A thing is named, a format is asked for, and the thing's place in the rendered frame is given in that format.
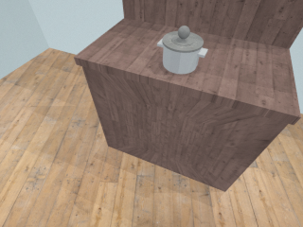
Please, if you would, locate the knob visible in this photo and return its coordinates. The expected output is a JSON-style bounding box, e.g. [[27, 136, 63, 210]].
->
[[178, 26, 190, 39]]

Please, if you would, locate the table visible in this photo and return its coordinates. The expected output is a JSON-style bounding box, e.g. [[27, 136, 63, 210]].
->
[[74, 0, 303, 192]]

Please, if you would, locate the lid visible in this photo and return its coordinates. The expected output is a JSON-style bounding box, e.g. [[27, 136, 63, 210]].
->
[[162, 31, 204, 53]]

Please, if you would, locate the pot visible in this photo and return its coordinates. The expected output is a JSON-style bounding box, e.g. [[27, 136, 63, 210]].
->
[[157, 39, 208, 75]]

